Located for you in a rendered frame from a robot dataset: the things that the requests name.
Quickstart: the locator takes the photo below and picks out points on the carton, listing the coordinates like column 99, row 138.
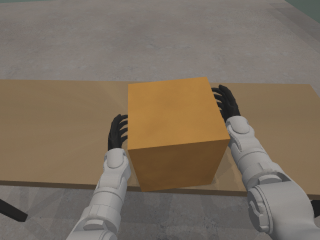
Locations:
column 176, row 135

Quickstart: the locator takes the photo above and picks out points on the right robot forearm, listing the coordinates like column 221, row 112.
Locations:
column 251, row 159

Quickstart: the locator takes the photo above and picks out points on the robot right hand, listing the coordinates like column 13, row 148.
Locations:
column 228, row 103

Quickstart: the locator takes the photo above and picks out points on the table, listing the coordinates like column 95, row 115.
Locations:
column 54, row 134

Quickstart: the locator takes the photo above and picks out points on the right robot upper arm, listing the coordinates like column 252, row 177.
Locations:
column 282, row 211

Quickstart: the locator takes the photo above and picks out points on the left robot upper arm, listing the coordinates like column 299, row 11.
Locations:
column 92, row 235

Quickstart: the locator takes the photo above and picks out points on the left robot forearm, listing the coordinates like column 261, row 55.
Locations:
column 103, row 212

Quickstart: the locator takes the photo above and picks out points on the robot left hand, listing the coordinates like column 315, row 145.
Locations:
column 114, row 138

